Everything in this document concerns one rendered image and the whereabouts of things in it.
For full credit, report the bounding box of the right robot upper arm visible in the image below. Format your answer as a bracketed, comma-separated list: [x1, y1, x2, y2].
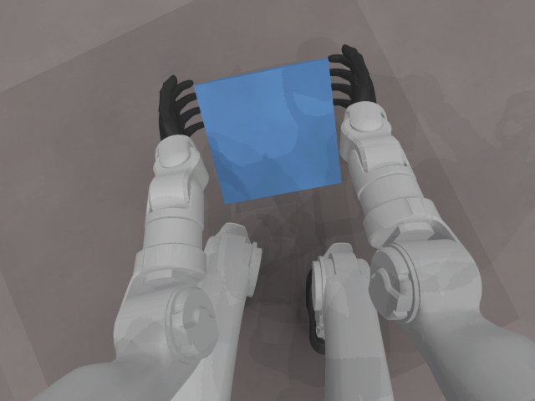
[369, 239, 535, 401]

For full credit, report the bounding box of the left robot upper arm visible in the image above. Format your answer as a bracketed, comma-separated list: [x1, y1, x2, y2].
[30, 284, 219, 401]

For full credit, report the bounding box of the robot thigh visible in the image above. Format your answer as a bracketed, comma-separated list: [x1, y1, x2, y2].
[312, 253, 394, 401]
[171, 232, 262, 401]

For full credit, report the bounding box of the carton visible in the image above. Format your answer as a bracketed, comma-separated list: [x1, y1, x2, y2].
[194, 58, 342, 205]

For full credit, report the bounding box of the robot left forearm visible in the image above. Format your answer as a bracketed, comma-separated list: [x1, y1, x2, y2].
[114, 135, 209, 344]

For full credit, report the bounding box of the robot left hand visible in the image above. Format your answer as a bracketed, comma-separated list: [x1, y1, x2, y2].
[159, 75, 205, 141]

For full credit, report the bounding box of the robot right hand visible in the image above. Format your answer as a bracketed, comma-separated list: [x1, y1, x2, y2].
[328, 44, 377, 109]

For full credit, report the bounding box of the robot right forearm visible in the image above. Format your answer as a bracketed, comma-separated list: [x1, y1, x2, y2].
[339, 101, 482, 298]

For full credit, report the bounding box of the right robot thigh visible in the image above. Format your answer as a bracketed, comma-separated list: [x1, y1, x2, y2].
[312, 253, 394, 401]

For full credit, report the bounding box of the left robot thigh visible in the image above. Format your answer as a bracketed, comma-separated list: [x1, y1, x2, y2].
[171, 232, 262, 401]

